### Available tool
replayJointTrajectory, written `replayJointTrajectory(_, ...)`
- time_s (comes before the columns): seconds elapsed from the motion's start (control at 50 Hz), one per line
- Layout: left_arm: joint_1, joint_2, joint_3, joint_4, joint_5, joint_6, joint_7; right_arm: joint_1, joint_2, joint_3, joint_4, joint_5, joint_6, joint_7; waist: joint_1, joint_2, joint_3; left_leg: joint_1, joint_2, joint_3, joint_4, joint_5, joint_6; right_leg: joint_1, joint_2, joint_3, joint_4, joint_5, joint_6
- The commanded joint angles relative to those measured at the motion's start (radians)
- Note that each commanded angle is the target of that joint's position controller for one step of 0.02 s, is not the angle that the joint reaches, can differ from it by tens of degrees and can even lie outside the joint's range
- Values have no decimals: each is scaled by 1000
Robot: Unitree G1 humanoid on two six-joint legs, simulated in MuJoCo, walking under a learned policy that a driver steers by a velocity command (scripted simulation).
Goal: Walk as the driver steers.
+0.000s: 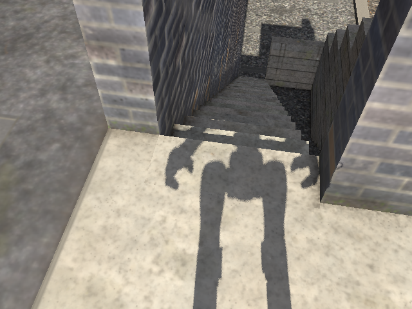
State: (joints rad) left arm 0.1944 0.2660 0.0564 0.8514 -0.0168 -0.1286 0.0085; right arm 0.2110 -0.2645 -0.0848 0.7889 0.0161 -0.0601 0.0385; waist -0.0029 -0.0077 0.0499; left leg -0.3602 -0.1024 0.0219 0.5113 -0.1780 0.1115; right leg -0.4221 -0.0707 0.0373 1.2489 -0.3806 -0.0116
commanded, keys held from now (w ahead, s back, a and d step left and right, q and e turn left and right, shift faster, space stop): w+q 0.14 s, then w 0.52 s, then w+e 0.34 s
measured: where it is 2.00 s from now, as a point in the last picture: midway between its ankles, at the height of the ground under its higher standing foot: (215, 181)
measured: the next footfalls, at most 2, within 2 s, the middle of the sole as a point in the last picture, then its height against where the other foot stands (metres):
right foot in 0.36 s outside the picture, level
left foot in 0.88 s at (162, 261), level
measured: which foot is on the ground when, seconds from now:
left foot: down 0.00-0.38, up 0.40-0.86, down 0.88-1.00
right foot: up 0.00-0.34, down 0.36-0.88, up 0.90-1.00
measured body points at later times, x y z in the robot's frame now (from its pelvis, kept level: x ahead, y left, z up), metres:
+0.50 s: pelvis +0.28 -0.05 +0.00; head +0.30 -0.05 +0.45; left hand +0.36 +0.24 -0.10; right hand +0.40 -0.30 -0.12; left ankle +0.15 +0.06 -0.63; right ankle +0.35 -0.13 -0.73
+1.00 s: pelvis +0.52 +0.05 +0.00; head +0.55 +0.07 +0.45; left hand +0.54 +0.33 -0.13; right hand +0.71 -0.20 -0.08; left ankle +0.56 +0.16 -0.73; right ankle +0.43 -0.10 -0.65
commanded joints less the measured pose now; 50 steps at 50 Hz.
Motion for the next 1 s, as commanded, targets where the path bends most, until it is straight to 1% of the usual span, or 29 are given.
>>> replayJointTrajectory(0.02,25,114,36,-81,20,1,3,-3,-94,-18,-82,-2,-21,-13,33,7,-114,217,267,-373,-275,268,197,-198,-65,44,-88,81,21)
replayJointTrajectory(0.08,-45,91,32,-114,33,18,14,45,-144,-29,-77,0,-24,-35,23,28,-79,139,234,-300,-293,361,183,-205,-45,13,-245,179,65)
replayJointTrajectory(0.14,-165,68,22,-152,28,17,11,99,-149,-30,-69,5,-13,-50,-23,67,-60,133,189,-270,-279,283,139,-199,0,8,-483,347,76)
replayJointTrajectory(0.18,-212,64,15,-165,25,12,-2,117,-149,-28,-64,4,-11,-52,-47,95,-58,145,178,-253,-266,224,110,-153,24,0,-635,455,68)
replayJointTrajectory(0.26,-280,77,11,-195,20,0,-33,177,-135,-22,-32,4,-11,-51,-86,105,-46,228,238,-311,-207,174,106,-128,40,2,-725,491,33)
replayJointTrajectory(0.32,-223,113,23,-195,16,-12,-40,173,-140,-23,-24,-5,-2,-52,-48,135,-44,313,284,-373,-136,268,92,-80,53,-11,-767,342,-20)
replayJointTrajectory(0.34,-155,121,30,-174,10,-20,-37,153,-134,-18,-29,-2,2,-52,-8,138,-68,326,267,-361,-75,394,80,9,75,-39,-806,324,-46)
replayJointTrajectory(0.36,-38,154,44,-145,20,-25,-32,135,-114,-9,-37,-7,2,-48,47,117,-151,299,212,-320,75,482,56,185,49,-17,-805,363,-88)
replayJointTrajectory(0.38,141,209,56,-124,32,-25,-28,128,-84,8,-60,-23,0,-47,116,17,-303,154,144,-244,366,296,18,454,-115,168,-779,378,-161)
replayJointTrajectory(0.4,240,276,79,-71,33,-15,-38,315,-8,26,-44,12,-13,-43,48,-322,-406,-232,-14,-163,708,-317,-60,779,-326,635,-869,193,-339)
replayJointTrajectory(0.42,238,175,55,-71,1,-14,-45,284,-98,17,-30,24,-21,-43,75,-220,-336,-380,40,-232,820,-392,-55,757,-331,748,-949,-49,-314)
replayJointTrajectory(0.44,176,112,36,-83,6,-9,-39,144,-153,3,-55,29,-26,-41,100,-121,-179,-433,83,-213,832,-304,-46,626,-291,587,-970,-71,-259)
replayJointTrajectory(0.46,109,105,27,-98,18,-1,-36,70,-137,9,-74,14,-29,-42,74,-32,-111,-407,131,-163,790,-221,-47,494,-246,470,-988,30,-228)
replayJointTrajectory(0.48,74,90,20,-100,22,2,-37,35,-122,7,-83,-5,-32,-41,52,-11,-58,-387,162,-146,722,-166,-52,396,-208,396,-1011,149,-225)
replayJointTrajectory(0.5,64,78,13,-100,30,-1,-37,49,-106,6,-81,-8,-30,-40,23,-39,-61,-333,191,-142,675,-130,-53,342,-177,337,-1028,228,-214)
replayJointTrajectory(0.54,79,74,11,-87,23,-4,-39,85,-73,11,-67,-4,-21,-41,4,-81,-74,-290,203,-113,602,-116,-68,303,-143,257,-1059,317,-221)
replayJointTrajectory(0.6,98,131,27,-70,17,2,-26,-6,-49,21,-96,-12,-17,-46,19,-64,-47,-320,219,-81,435,-13,-102,271,-134,177,-1110,385,-233)
replayJointTrajectory(0.66,151,143,27,-44,4,13,-14,-86,-30,28,-111,-12,-21,-42,49,-73,-36,-294,211,-63,253,151,-118,282,-112,110,-1125,391,-209)
replayJointTrajectory(0.74,227,147,25,-6,-4,31,-10,-205,-33,28,-144,-4,-33,-30,84,-61,-6,-233,165,-53,97,226,-132,293,-110,109,-1082,386,-196)
replayJointTrajectory(0.78,226,157,27,-3,-11,34,-9,-252,-52,22,-162,1,-38,-24,89,-61,6,-210,147,-57,49,193,-124,319,-130,144,-1046,396,-189)
replayJointTrajectory(0.82,207,155,27,-6,-13,41,-6,-230,-77,12,-168,9,-45,-20,49,-91,-4,-142,141,-78,-9,138,-108,346,-154,191,-1003,391,-172)
replayJointTrajectory(0.86,166,172,32,-13,-14,47,0,-97,-124,-12,-125,3,-52,-25,-33,-86,-57,73,120,-58,-77,119,-77,310,-126,176,-888,482,-139)
replayJointTrajectory(0.88,148,133,19,-38,-3,45,-5,58,-175,-34,-95,-19,-49,-33,-95,-56,-175,327,182,-110,-41,151,-35,211,-61,133,-694,484,-108)
replayJointTrajectory(0.9,155,54,-6,-73,19,36,-6,230,-265,-56,-81,-28,-37,-45,-145,125,-331,652,401,-330,-5,204,44,-41,52,41,-352,160,-50)
replayJointTrajectory(0.92,249,17,-19,-92,-16,22,-6,254,-275,-56,-69,-30,-17,-41,-97,382,-424,788,537,-675,-123,48,155,-303,110,44,-110,-249,-22)
replayJointTrajectory(0.94,217,113,5,-70,-38,25,-6,218,-182,-34,-80,-26,-12,-42,-102,240,-318,690,496,-640,-163,-83,128,-374,48,98,12,-211,-22)
replayJointTrajectory(0.96,142,138,15,-88,-33,32,-9,166,-147,-24,-86,-17,-15,-45,-92,165,-210,560,467,-504,-185,-120,92,-396,11,77,30,-116,-24)
replayJointTrajectory(0.98,106,127,17,-93,-19,44,-8,99,-122,-15,-91,-18,-17,-40,-59,92,-146,426,430,-418,-229,-90,73,-353,-26,64,13,-36,-16)
replayJointTrajectory(1.0,86,113,20,-105,-13,55,-9,54,-107,-10,-85,-21,-17,-36,-29,103,-97,332,403,-355,-271,-57,70,-324,-53,60,-18,22,-12)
